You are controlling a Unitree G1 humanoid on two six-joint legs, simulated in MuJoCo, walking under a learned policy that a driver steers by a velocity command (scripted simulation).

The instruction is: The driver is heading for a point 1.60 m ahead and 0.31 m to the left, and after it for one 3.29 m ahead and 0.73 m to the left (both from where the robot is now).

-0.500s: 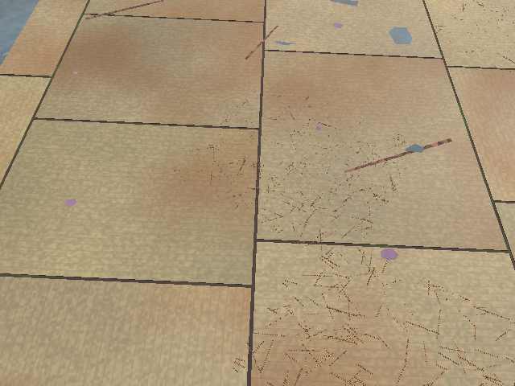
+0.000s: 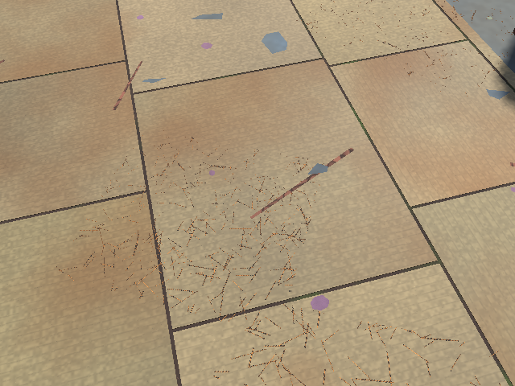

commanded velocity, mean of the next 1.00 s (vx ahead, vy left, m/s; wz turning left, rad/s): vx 0.50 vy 0.00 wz -0.05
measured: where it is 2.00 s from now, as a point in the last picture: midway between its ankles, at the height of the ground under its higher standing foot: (241, 161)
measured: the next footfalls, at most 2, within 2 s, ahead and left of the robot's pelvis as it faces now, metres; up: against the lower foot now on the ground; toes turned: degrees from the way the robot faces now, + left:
left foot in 0.46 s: +0.45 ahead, +0.15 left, +0.00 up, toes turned +1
right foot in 1.00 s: +0.75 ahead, -0.09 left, +0.00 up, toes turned -3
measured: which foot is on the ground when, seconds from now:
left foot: up 0.00-0.44, down 0.46-1.00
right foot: down 0.00-0.48, up 0.50-0.98, down 1.00-1.00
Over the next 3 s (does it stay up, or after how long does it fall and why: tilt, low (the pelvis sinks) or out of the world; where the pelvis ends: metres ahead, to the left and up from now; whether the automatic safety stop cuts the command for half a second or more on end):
stays up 1.59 0.39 0.01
